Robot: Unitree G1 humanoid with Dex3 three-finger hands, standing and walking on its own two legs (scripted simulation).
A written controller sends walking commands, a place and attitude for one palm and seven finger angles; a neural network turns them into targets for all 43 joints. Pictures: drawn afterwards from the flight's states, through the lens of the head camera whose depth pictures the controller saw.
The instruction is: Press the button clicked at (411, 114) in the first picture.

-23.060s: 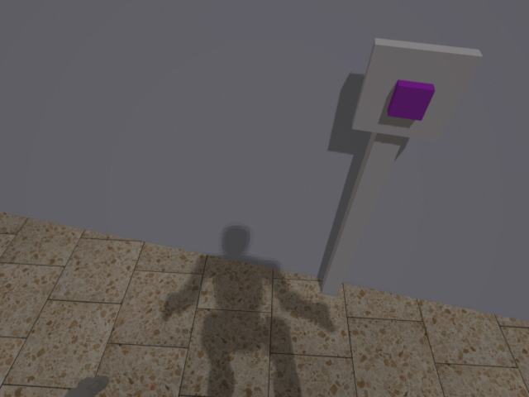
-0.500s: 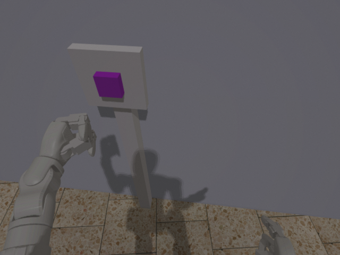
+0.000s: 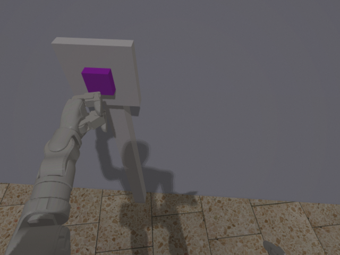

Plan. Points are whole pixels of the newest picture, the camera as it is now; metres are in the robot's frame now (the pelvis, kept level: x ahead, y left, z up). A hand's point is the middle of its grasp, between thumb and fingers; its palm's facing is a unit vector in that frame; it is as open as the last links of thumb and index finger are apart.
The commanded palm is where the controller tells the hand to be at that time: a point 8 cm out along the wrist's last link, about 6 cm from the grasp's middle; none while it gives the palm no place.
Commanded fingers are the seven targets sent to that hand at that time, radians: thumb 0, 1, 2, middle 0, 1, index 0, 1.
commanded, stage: aim a knuckle at the button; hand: left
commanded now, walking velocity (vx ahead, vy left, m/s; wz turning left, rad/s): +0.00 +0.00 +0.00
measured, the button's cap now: (99, 80) +0.49 +0.19 +0.16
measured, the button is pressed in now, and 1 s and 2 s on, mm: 0 0 0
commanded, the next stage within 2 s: press the button with the knuckle in 1.70 s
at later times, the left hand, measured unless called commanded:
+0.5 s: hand (100, 124) +0.37 +0.17 +0.13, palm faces -0.04 -1.00 -0.01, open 3.1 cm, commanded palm +0.35 +0.22 +0.13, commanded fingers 0.00 0.90 0.90 -1.30 -1.50 -1.30 -1.50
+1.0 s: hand (103, 125) +0.38 +0.16 +0.12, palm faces -0.03 -1.00 -0.01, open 3.1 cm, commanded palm +0.36 +0.21 +0.13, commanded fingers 0.00 0.90 0.90 -1.30 -1.50 -1.30 -1.50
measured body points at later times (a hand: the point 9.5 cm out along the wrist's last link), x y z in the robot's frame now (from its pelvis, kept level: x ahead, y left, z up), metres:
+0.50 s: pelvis -0.01 -0.02 +0.00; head +0.00 -0.03 +0.45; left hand +0.36 +0.22 +0.13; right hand +0.12 -0.28 -0.10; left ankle +0.00 +0.09 -0.73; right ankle -0.03 -0.10 -0.73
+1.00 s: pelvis -0.01 -0.02 +0.00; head +0.00 -0.03 +0.45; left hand +0.37 +0.22 +0.12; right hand +0.10 -0.28 -0.11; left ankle +0.00 +0.09 -0.73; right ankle -0.03 -0.10 -0.73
